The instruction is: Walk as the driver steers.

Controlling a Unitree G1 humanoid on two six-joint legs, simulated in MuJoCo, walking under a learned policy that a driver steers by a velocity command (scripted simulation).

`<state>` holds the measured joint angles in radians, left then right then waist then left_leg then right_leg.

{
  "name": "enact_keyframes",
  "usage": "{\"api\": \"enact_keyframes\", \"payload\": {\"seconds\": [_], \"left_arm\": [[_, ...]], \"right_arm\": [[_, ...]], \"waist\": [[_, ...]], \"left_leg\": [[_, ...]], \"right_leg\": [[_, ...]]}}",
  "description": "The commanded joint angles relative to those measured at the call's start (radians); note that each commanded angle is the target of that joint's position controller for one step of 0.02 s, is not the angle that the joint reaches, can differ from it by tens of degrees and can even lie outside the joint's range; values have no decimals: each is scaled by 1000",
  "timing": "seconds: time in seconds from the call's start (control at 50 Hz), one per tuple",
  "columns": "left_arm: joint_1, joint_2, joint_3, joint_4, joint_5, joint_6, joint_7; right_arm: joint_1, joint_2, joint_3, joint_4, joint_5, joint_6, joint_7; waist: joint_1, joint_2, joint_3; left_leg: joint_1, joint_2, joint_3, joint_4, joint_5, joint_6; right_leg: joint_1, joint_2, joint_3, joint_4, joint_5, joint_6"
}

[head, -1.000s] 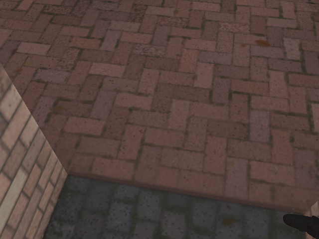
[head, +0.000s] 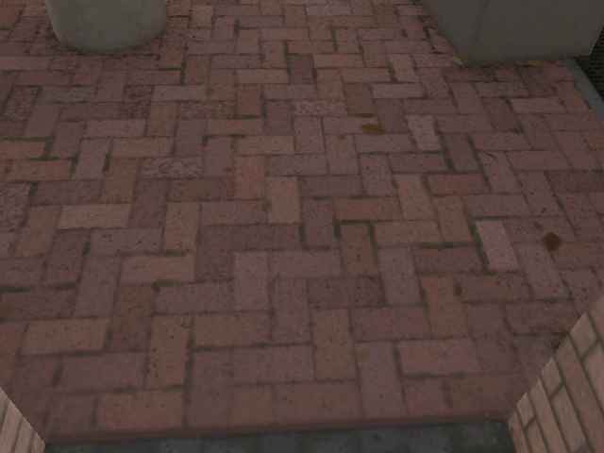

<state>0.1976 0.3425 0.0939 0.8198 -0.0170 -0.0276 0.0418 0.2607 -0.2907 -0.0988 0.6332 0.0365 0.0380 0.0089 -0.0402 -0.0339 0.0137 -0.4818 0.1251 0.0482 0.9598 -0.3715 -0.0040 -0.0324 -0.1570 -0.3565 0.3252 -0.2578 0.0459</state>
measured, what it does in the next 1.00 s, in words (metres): walks ahead: left foot, then right foot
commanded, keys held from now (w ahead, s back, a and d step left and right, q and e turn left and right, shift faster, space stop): w+q+shift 0.24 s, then w+e+shift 0.30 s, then e+shift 0.46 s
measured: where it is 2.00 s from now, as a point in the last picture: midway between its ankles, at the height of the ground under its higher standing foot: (227, 342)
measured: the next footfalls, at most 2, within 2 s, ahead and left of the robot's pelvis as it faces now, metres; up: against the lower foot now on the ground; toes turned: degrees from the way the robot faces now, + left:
left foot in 0.14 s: +0.11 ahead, +0.18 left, +0.00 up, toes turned +16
right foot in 0.66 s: +0.58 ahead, +0.23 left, +0.00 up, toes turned +11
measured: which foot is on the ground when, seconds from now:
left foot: up 0.00-0.12, down 0.14-0.66, up 0.68-0.96, down 0.98-1.00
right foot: down 0.00-0.14, up 0.16-0.64, down 0.66-0.98, up 1.00-1.00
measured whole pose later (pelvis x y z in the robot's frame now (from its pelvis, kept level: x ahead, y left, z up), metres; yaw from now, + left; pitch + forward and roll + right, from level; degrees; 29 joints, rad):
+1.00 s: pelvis +0.63 +0.25 -0.03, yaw -11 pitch +2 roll +2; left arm 0.29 0.32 0.11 0.65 -0.05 0.03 -0.01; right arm 0.00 -0.19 -0.04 0.56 -0.02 -0.10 -0.05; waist 0.05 -0.02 0.06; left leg -0.52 -0.03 -0.12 0.51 0.05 -0.01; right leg -0.28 0.26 0.21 0.84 -0.47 -0.07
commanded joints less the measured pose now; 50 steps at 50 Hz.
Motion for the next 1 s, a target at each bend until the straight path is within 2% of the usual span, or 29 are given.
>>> {"api": "enact_keyframes", "payload": {"seconds": [0.02, 0.04, 0.08, 0.1, 0.14, 0.16, 0.18, 0.22, 0.26, 0.32, 0.38, 0.46, 0.52, 0.58, 0.6, 0.64, 0.66, 0.68, 0.7, 0.72, 0.74, 0.8, 0.86, 0.88, 0.9, 0.94, 0.96, 0.98, 1.0], "left_arm": [[-58, 173, 48, -56, -2, -31, -18], [-65, 108, 24, -87, 70, -9, -58], [-57, 117, 16, -90, 72, 0, -76], [-60, 134, 23, -86, 45, -5, -70], [-111, 65, -2, -113, 46, -7, -75], [-113, -91, -50, -196, 49, -23, -85], [-168, -31, -44, -265, 101, -46, -74], [-153, 39, -38, -246, 96, -82, -70], [-37, 84, -21, -183, 84, -78, -75], [-79, 31, -34, -139, 73, -39, -104], [-157, -40, -57, -143, 43, -19, -111], [-179, -66, -72, -149, 5, -3, -127], [-140, -70, -72, -134, 36, 41, -129], [-124, -53, -77, -128, 63, 58, -118], [-36, -16, -68, -96, 42, 50, -116], [290, 70, -23, -2, 60, 42, -102], [441, 133, 15, -27, -41, 18, -92], [411, 87, -14, 14, -37, -12, -72], [308, 146, -5, -48, 61, -59, -76], [279, 126, 19, -91, 58, -64, -79], [218, 44, 8, -106, 32, -73, -78], [81, 28, 1, -201, -23, -69, -57], [67, 106, 34, -214, -20, -24, -9], [33, 80, 33, -205, -34, 22, -17], [36, 81, 37, -218, -22, 46, -13], [10, 43, 26, -239, -56, 65, -30], [-71, 9, 13, -269, -63, 62, -40], [-86, -21, 5, -281, -52, 46, -67], [0, -60, -12, -303, 1, 36, -83]], "right_arm": [[-61, -55, -9, -97, 5, -12, 16], [-97, -77, -5, -69, -71, 25, 55], [-98, -97, -14, -73, -38, 38, 70], [-37, -84, -8, -45, -41, 35, 61], [395, -153, -41, 131, -36, 9, 15], [337, -255, -42, 133, -35, 10, -5], [232, -313, -51, 21, -21, -11, -4], [209, -282, -43, 56, -65, -35, -24], [152, -230, -21, 57, -67, -69, -24], [153, -140, 17, 86, -52, -105, -23], [301, -125, 16, 158, -23, -128, -38], [311, -119, 34, 181, -33, -131, -52], [285, -60, 60, 169, -30, -153, -56], [231, -130, 51, 164, -22, -175, -91], [213, -169, 38, 157, -24, -164, -88], [94, -216, 21, 142, -24, -138, -92], [9, -274, -9, 137, 9, -131, -117], [-149, -23, 61, 62, -84, -153, -89], [124, 27, 77, 4, -22, -182, -70], [92, -66, 63, -5, -13, -195, -61], [39, -93, 44, -1, 15, -192, -52], [-41, -115, 24, -15, -52, -169, -51], [-163, -30, 30, -78, -59, -170, -57], [-128, 44, 51, -66, -54, -161, -36], [-62, 48, 36, -48, -34, -158, -28], [-53, 41, 15, -53, -37, -143, -38], [-26, 34, 10, -54, -31, -135, -55], [93, -5, 2, -15, -75, -118, -75], [131, -63, 3, -27, -93, -103, -90]], "waist": [[0, -102, 68], [29, -102, 47], [25, -129, 69], [-8, -112, 71], [-200, 195, -22], [-84, 514, 68], [-88, 423, -13], [-46, 255, 14], [28, 173, -3], [21, 79, 56], [-25, 52, 100], [-8, 85, 141], [22, 79, 112], [61, 108, 64], [100, 134, 22], [264, 195, -76], [370, 61, -85], [275, -194, -13], [66, -156, -300], [98, 22, -338], [44, 131, -126], [-41, 282, 70], [-8, 139, 34], [-13, 40, -58], [-9, -4, -109], [-10, -70, -159], [-67, -81, -150], [-125, -31, -197], [-86, 216, -366]], "left_leg": [[-197, 52, -6, -32, -29, 29], [-112, 4, 82, -151, 29, 62], [17, -28, 162, -171, 73, 90], [97, -44, 173, -212, 98, 101], [413, -193, 147, -326, -36, 142], [436, 23, -393, -537, -262, 218], [460, 135, -787, -801, -462, 281], [499, 146, -690, -753, -303, 306], [405, 101, -550, -740, -155, 254], [464, 72, -398, -814, 18, 224], [557, 52, -196, -843, 445, 119], [550, 30, 18, -865, 708, 35], [547, 33, 108, -851, 921, 0], [604, 73, 156, -714, 1584, -40], [651, 64, 159, -602, 1652, -49], [553, 78, 136, -93, 1805, -45], [337, -31, 98, 382, 1006, -101], [-35, -253, -9, 771, -270, -81], [-256, -270, -274, 978, -300, -114], [-252, -222, -324, 908, -253, -86], [-337, -188, -298, 782, -219, -75], [-180, -102, -221, 452, -78, -43], [68, -180, -74, -62, 144, -42], [244, -228, -4, -184, 314, -32], [377, -268, 26, -275, 439, -28], [485, -278, 2, -427, 585, -21], [554, -233, -56, -553, 669, 1], [708, -86, -172, -541, 765, 75], [852, 227, -462, -410, 1252, 238]], "right_leg": [[99, -280, 207, -249, -334, -170], [66, -204, 85, -187, -362, -109], [-8, -166, 59, -126, -345, -96], [-58, -173, 47, -48, -342, -101], [-238, -57, -8, 664, 57, -93], [-676, 90, 117, 1045, -374, -42], [-853, 142, 374, 1139, -321, -12], [-910, 67, 406, 1105, -153, -37], [-743, 30, 405, 967, -28, -49], [-782, 11, 387, 831, 110, -40], [-875, 44, 352, 765, 204, -56], [-887, 164, 339, 710, 254, -83], [-788, 215, 242, 665, 228, -154], [-570, 293, 123, 511, 239, -222], [-481, 327, 108, 442, 258, -219], [-165, 362, 172, 340, 167, -261], [133, 171, 438, 101, 547, -317], [190, 191, 604, 212, 904, -277], [443, -53, 1064, 208, 993, -508], [410, -70, 1162, 84, 776, -526], [263, -39, 1077, 20, 611, -515], [-263, 79, 902, -70, 634, -385], [-491, 262, 663, 54, 991, -261], [-530, 316, 579, 149, 953, -191], [-548, 344, 583, 201, 821, -129], [-521, 359, 634, 274, 497, -80], [-532, 381, 633, 386, 329, -56], [-635, 378, 592, 628, 204, -21], [-696, 407, 527, 952, -474, 0]]}}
